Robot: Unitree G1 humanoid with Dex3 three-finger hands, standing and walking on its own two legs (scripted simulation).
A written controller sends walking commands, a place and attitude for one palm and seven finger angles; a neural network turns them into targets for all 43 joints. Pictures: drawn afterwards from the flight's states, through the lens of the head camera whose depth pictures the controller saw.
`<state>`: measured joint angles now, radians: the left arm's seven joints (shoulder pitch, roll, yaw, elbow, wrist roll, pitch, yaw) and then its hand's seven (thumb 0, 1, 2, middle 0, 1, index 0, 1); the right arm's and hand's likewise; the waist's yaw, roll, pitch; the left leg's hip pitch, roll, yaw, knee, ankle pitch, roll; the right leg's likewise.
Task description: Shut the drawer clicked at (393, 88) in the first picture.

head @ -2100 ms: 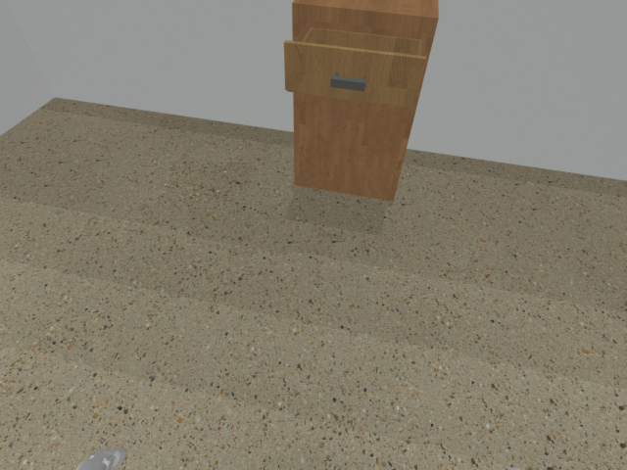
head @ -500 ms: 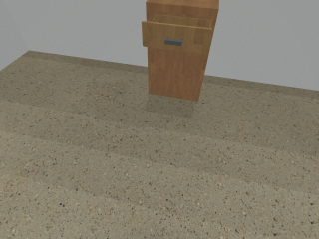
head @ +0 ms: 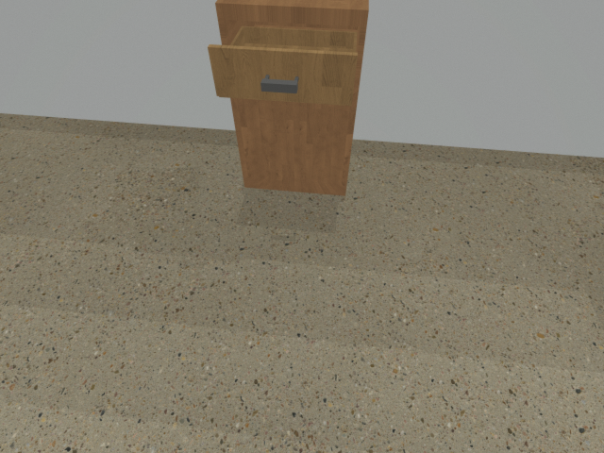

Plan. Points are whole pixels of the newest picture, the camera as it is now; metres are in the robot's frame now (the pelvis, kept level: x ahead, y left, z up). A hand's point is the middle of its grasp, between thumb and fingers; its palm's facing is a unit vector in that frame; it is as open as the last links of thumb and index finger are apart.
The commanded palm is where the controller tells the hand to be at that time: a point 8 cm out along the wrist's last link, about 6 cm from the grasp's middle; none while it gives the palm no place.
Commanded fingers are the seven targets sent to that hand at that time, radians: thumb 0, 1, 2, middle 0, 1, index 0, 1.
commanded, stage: walk to a spot facing it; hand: left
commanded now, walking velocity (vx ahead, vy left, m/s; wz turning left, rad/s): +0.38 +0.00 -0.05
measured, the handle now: (280, 82) +1.12 +0.16 -0.08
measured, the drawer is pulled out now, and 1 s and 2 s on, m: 0.21 0.21 0.21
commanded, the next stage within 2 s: turn to face it in 0.70 s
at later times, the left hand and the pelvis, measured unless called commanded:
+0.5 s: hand (180, 406) +0.22 +0.23 -0.18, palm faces +0.02 -0.99 -0.15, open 7.4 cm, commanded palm none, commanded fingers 0.00 0.90 0.90 -0.20 -0.30 -0.20 -0.30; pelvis +0.24 +0.06 +0.00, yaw -5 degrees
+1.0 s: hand (267, 237) +0.58 +0.13 -0.17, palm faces -0.26 -0.95 -0.17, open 7.4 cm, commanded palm none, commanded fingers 0.00 0.90 0.90 -0.20 -0.30 -0.20 -0.30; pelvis +0.44 -0.01 -0.01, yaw -12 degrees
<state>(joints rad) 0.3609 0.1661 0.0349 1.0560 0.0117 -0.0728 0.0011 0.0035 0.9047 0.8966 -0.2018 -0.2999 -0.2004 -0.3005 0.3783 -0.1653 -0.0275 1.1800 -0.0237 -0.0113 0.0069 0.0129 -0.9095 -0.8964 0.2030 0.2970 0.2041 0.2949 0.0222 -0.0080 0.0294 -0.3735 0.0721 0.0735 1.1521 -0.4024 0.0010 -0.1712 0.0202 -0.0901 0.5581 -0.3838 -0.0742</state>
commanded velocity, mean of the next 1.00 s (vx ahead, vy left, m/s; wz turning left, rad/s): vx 0.25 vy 0.00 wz -0.14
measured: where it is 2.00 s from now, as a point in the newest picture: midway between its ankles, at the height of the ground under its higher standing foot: (320, 340)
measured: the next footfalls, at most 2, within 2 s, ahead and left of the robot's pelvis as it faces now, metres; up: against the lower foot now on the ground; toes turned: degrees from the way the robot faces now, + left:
left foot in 0.34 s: +0.34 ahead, +0.11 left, +0.00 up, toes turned +5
right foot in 0.96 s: +0.52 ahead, -0.13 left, +0.00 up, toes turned -21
